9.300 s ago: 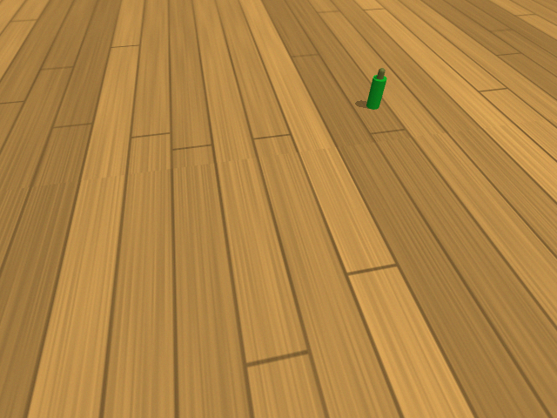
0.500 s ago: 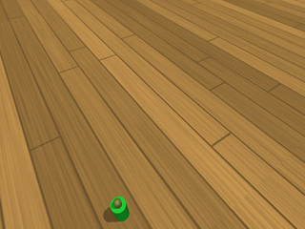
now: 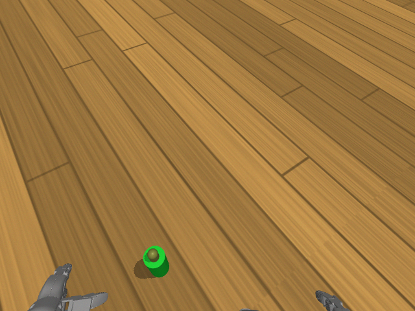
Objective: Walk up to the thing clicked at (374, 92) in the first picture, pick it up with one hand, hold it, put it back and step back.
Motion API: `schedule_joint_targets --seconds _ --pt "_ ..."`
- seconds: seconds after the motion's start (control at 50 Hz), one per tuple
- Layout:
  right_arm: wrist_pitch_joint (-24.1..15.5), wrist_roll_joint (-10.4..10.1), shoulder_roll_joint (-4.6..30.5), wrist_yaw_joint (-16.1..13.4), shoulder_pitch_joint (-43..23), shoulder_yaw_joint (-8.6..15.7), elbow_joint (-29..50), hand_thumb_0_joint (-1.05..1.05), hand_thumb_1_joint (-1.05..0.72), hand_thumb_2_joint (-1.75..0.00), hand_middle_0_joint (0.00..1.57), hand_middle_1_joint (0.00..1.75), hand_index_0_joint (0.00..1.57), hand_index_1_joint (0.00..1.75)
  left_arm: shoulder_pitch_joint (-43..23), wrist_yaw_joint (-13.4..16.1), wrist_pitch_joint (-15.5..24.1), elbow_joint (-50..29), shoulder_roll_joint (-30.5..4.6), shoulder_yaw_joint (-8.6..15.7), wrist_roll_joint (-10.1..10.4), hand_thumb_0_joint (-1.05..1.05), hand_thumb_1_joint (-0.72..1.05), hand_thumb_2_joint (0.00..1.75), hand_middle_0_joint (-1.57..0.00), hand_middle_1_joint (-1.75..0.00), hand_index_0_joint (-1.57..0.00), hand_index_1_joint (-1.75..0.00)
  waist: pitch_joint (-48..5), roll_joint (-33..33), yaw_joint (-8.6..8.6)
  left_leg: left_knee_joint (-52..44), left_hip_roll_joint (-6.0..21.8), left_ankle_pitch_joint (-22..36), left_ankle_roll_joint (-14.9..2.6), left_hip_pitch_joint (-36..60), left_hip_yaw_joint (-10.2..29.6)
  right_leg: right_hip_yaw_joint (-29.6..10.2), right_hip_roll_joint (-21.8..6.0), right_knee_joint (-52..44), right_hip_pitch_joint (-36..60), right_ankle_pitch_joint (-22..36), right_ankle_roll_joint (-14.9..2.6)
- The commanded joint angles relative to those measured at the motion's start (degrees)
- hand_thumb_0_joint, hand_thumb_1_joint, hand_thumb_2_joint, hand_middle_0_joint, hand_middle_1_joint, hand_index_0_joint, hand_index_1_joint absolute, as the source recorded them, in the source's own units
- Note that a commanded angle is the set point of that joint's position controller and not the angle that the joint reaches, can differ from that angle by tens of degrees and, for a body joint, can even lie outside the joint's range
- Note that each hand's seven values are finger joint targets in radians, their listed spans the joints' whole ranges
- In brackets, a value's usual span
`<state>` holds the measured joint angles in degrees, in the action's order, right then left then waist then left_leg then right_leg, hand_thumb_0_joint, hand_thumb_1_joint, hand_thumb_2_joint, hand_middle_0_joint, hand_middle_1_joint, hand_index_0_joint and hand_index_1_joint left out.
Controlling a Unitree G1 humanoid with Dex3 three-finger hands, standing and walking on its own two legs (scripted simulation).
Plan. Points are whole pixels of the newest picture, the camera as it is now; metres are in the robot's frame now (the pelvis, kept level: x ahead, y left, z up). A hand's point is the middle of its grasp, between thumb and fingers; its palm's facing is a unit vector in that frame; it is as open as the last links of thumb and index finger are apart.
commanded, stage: go down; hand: left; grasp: from the side
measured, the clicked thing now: (156, 260) +0.35 +0.18 -0.63
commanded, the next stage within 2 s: none
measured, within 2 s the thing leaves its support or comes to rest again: neither
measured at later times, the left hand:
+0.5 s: hand out of the picture +0.14 +0.28 -0.18, palm faces +0.06 -0.95 -0.31, open 17.3 cm
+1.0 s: hand (79, 279) +0.22 +0.33 -0.27, palm faces +0.08 -0.97 -0.22, open 17.5 cm
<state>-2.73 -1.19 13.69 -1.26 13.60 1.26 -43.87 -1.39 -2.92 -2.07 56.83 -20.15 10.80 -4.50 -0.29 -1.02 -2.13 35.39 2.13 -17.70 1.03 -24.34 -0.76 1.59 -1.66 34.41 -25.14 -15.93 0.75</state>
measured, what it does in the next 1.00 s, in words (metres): lowers itself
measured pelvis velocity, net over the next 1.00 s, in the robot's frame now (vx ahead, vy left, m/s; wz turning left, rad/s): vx -0.05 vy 0.01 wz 0.00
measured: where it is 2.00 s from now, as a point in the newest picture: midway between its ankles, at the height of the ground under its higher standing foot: outside the picture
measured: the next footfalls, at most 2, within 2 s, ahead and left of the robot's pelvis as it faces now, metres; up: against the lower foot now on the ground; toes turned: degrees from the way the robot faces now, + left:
none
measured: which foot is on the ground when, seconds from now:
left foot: down 0.00-1.00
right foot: down 0.00-1.00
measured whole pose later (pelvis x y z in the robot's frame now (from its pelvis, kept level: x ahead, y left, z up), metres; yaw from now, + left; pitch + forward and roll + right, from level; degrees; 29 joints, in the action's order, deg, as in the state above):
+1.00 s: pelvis -0.05 +0.01 -0.19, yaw +0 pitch +28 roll -3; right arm -11.0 0.6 15.9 -2.6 9.1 0.1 -34.7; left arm -4.7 -21.1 9.0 40.0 -29.4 27.2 3.7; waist -10.0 -0.7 -2.8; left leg 93.4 1.9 -37.3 0.9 -84.4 3.0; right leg 2.4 -2.5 90.5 -83.8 -34.9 0.9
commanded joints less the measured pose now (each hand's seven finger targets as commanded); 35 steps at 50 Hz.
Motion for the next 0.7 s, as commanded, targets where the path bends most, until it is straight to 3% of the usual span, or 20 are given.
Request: schedule_joint_targets --seconds 0.0,0.04,0.06,0.14,0.18,0.26,0.28,0.36,0.4,0.46,0.5,0.54,0.56,0.58,0.62,0.64,0.68 --pt "-2.5 -0.2 10.8 -0.5 -0.7 3.7 10.4 0.0 -0.91 -0.9 0.2 0.3 0.2 0.3 5.1 -0.4 -2.1 -6.2 -12.7 4.7 -0.2 0.0 -0.24 0.08 -0.06 -0.04 -0.06 -0.04 -12.1 2.2 2.09 1.6 -2.7 11.4 -1.32 -1.9 -0.9 0.7 1.5 1.0 3.7 9.1 -1.8" --pt "-3.4 0.1 10.3 -0.5 0.1 4.0 11.4 0.0 -0.9 -0.9 0.2 0.3 0.2 0.3 1.3 -1.1 -1.5 -13.9 -10.9 3.2 0.1 0.0 -0.34 0.06 -0.07 -0.05 -0.06 -0.05 -12.9 3.4 1.13 4.3 -2.1 11.2 -1.09 -3.2 -0.6 0.9 1.8 4.3 -0.5 8.6 -1.84" --pt "-3.8 0.1 10.5 -0.4 0.3 4.1 11.8 0.0 -0.89 -0.9 0.2 0.3 0.2 0.3 4.4 -1.4 -1.7 -13.0 -10.6 3.9 0.4 0.0 -0.39 0.05 -0.07 -0.05 -0.07 -0.06 -12.5 3.8 1.16 5.3 -1.7 10.4 -0.9 -4.4 -0.1 1.3 2.0 5.7 -2.1 7.5 -1.94" --pt "-5.3 0.1 10.0 -0.7 0.3 4.2 14.6 0.0 -0.88 -0.89 0.2 0.3 0.2 0.3 6.6 -1.6 -1.9 -21.9 -11.4 5.1 0.8 0.0 -0.51 0.01 -0.09 -0.05 -0.08 -0.06 -15.4 5.1 0.87 8.4 -1.0 6.6 -0.79 -7.3 1.3 1.5 2.1 10.0 -6.5 3.4 -1.97" --pt "-5.8 0.0 10.1 -0.9 0.6 4.4 15.4 0.0 -0.88 -0.89 0.2 0.3 0.2 0.3 6.8 -1.9 -2.5 -27.8 -10.6 4.1 1.2 0.0 -0.54 0.01 -0.09 -0.05 -0.08 -0.05 -16.6 5.4 0.46 9.9 -0.6 7.1 -0.65 -8.2 1.7 1.5 2.1 12.0 -8.1 3.5 -1.96" --pt "-6.7 0.0 10.0 -1.7 -0.1 3.8 16.8 0.0 -0.87 -0.89 0.2 0.3 0.2 0.3 12.2 -1.5 -5.3 -31.4 -12.0 6.2 1.5 0.0 -0.56 0.0 -0.08 -0.03 -0.08 -0.04 -15.6 5.8 0.62 11.5 -0.5 2.6 -0.64 -11.5 2.7 1.4 2.0 13.9 -11.3 -0.2 -1.75" --pt "-7.0 0.0 10.0 -1.9 -0.1 3.8 17.3 0.0 -0.88 -0.89 0.2 0.3 0.2 0.3 13.4 -1.7 -6.1 -33.5 -11.3 5.5 1.7 0.0 -0.57 0.0 -0.08 -0.04 -0.08 -0.04 -16.6 5.8 0.51 12.2 -0.4 3.1 -0.63 -11.5 2.8 1.3 1.9 14.6 -11.7 0.3 -1.76" --pt "-7.7 0.3 9.8 -2.7 0.0 3.6 18.0 0.0 -0.88 -0.89 0.2 0.3 0.2 0.3 15.8 -1.9 -8.5 -37.4 -12.6 7.1 2.2 0.0 -0.56 0.03 -0.08 -0.05 -0.07 -0.05 -17.9 6.3 0.25 15.6 -0.6 6.6 -0.69 -13.2 2.2 1.5 1.9 16.9 -13.2 2.5 -1.79" --pt "-8.2 0.5 9.3 -3.1 -0.2 3.3 18.7 0.0 -0.88 -0.89 0.2 0.3 0.2 0.3 16.0 -2.4 -9.2 -38.2 -12.0 7.3 2.6 0.0 -0.55 0.04 -0.08 -0.05 -0.07 -0.06 -17.7 5.7 -0.45 17.4 -0.8 5.3 -0.97 -14.9 2.0 1.4 1.9 17.5 -14.2 1.9 -1.66" --pt "-9.1 0.6 8.9 -3.3 -0.3 3.0 19.3 0.0 -0.89 -0.9 0.2 0.3 0.2 0.3 17.8 -3.1 -9.3 -39.2 -12.3 8.6 3.2 0.0 -0.52 0.04 -0.07 -0.05 -0.07 -0.06 -17.4 5.2 -0.08 19.2 -1.0 3.6 -1.31 -17.8 2.0 1.2 1.6 18.9 -16.1 0.6 -1.68" --pt "-9.7 0.7 8.8 -3.6 -0.3 3.0 19.6 0.0 -0.91 -0.9 0.2 0.3 0.2 0.3 18.1 -4.1 -8.9 -39.6 -13.1 9.7 3.6 0.0 -0.51 0.04 -0.08 -0.05 -0.07 -0.05 -18.8 5.7 -0.07 20.8 -1.2 3.7 -1.41 -18.5 1.7 0.9 1.4 19.9 -16.9 1.0 -1.65" --pt "-10.3 0.9 9.1 -3.8 -0.2 3.1 19.3 0.0 -0.9 -0.9 0.2 0.3 0.2 0.3 13.2 -5.0 -7.2 -39.8 -14.1 9.7 3.6 0.0 -0.51 0.04 -0.08 -0.05 -0.07 -0.06 -17.6 5.5 -1.18 22.5 -1.0 2.2 -1.51 -21.0 1.8 0.8 1.5 21.7 -20.0 0.0 -1.6" --pt "-10.7 1.0 8.9 -3.8 -0.3 2.8 18.9 0.0 -0.91 -0.9 0.2 0.3 0.2 0.3 12.6 -5.6 -6.0 -38.1 -14.9 11.3 4.3 0.0 -0.51 0.04 -0.08 -0.06 -0.08 -0.06 -18.1 5.5 -0.88 24.4 -1.1 2.9 -1.54 -22.6 1.8 0.7 1.2 23.2 -21.0 0.6 -1.62" --pt "-11.0 1.1 9.0 -3.8 -0.5 2.9 18.7 0.0 -0.91 -0.9 0.2 0.3 0.2 0.3 10.6 -6.2 -4.7 -36.2 -14.6 11.3 4.4 0.0 -0.54 0.03 -0.08 -0.07 -0.08 -0.07 -17.0 4.6 -1.59 25.9 -1.1 1.2 -1.73 -24.5 1.8 0.6 1.4 24.4 -23.2 -0.7 -1.45" --pt "-12.0 1.3 9.1 -3.4 -0.8 2.9 18.6 0.0 -0.92 -0.9 0.2 0.3 0.2 0.3 6.5 -7.9 -1.2 -33.7 -16.5 13.0 5.1 0.0 -0.54 0.03 -0.08 -0.07 -0.08 -0.07 -16.7 4.2 -1.19 29.0 -1.4 -3.0 -2.04 -29.5 1.6 0.1 1.0 27.2 -27.5 -4.4 -1.46" --pt "-12.4 1.3 9.4 -3.3 -0.5 2.9 18.6 0.0 -0.94 -0.91 0.2 0.3 0.2 0.3 6.2 -9.0 0.8 -31.9 -16.2 13.2 5.6 0.0 -0.56 0.02 -0.09 -0.08 -0.09 -0.07 -18.9 4.9 -1.02 30.4 -1.4 -1.8 -1.94 -30.4 1.7 0.0 1.0 29.4 -28.4 -3.4 -1.67" --pt "-13.0 1.4 9.9 -3.1 -1.0 3.0 18.3 0.0 -0.93 -0.9 0.2 0.3 0.2 0.3 2.1 -11.2 4.8 -31.3 -18.6 14.8 6.5 0.0 -0.59 0.01 -0.09 -0.08 -0.09 -0.07 -21.7 5.7 -0.54 33.7 -1.8 -5.2 -2.05 -33.9 1.6 -0.5 0.8 32.5 -32.3 -6.5 -1.68"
